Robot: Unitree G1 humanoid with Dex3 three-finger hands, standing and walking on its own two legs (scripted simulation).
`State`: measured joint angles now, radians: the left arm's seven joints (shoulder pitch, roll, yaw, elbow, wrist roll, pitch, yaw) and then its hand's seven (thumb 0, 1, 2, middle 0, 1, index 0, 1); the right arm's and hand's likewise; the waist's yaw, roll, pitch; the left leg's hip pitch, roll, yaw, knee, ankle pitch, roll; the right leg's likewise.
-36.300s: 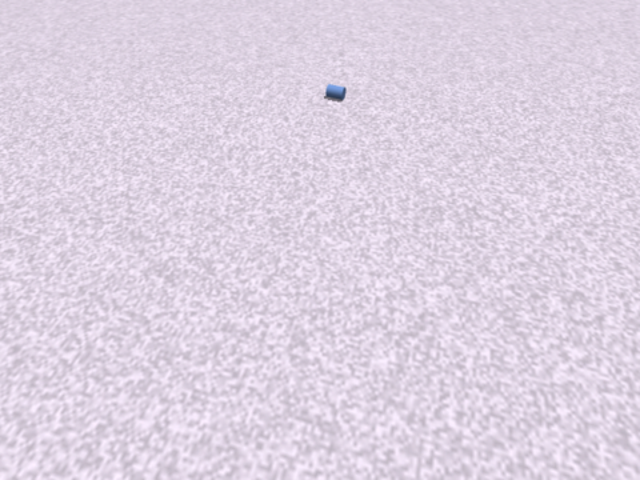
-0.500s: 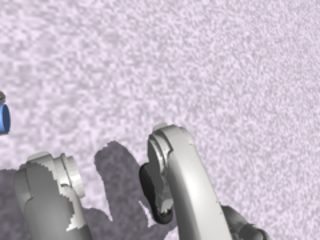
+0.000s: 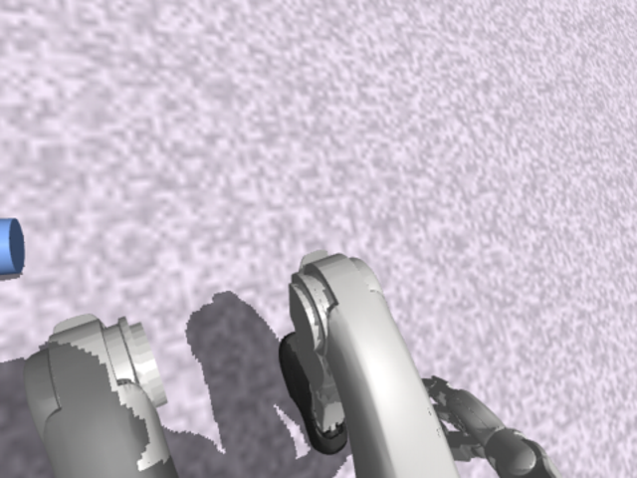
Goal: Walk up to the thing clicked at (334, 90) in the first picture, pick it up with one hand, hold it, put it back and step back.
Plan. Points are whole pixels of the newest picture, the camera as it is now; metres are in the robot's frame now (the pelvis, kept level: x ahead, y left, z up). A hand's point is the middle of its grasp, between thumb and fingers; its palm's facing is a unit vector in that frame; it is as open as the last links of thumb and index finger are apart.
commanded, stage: close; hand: left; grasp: from above
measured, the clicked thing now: out of the picture +0.43 +0.31 -0.25
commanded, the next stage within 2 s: none
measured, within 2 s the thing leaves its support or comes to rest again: neither
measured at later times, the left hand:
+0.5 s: hand out of the picture +0.40 +0.30 -0.22, palm faces -0.42 +0.00 -0.91, open 10.1 cm
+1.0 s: hand out of the picture +0.41 +0.32 -0.22, palm faces -0.49 -0.07 -0.87, open 9.8 cm
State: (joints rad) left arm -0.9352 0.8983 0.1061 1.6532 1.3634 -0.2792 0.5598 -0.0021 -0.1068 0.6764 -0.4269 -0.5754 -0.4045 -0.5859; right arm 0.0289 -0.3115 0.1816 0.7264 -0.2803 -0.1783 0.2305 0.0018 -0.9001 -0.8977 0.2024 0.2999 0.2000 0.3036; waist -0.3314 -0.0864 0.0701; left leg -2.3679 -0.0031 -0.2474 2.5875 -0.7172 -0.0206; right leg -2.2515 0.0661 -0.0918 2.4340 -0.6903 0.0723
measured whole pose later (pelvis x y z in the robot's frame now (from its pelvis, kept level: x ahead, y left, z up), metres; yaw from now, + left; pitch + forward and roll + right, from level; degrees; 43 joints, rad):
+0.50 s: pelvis +0.00 +0.00 +0.00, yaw -1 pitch +27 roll -13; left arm -0.86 0.85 0.01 1.62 1.44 -0.34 0.72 0.00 0.11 0.55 -0.59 -0.51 -0.57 -0.49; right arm 0.03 -0.30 0.20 0.79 -0.32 -0.14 0.22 0.00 -0.90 -0.90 0.20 0.30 0.20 0.30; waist -0.30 -0.11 0.04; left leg -2.35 0.01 -0.25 2.58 -0.72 -0.02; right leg -2.24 0.08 -0.10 2.42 -0.68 0.06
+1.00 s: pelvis +0.00 +0.00 +0.00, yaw +0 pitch +26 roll -12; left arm -0.90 0.95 0.08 1.61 1.40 -0.42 0.57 -0.03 0.12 0.49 -0.63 -0.38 -0.65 -0.41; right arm 0.06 -0.31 0.22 0.72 -0.31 -0.12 0.21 0.00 -0.90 -0.90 0.20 0.30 0.20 0.30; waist -0.31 -0.11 0.10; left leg -2.34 0.00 -0.27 2.59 -0.73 -0.04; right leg -2.23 0.07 -0.10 2.43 -0.69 0.08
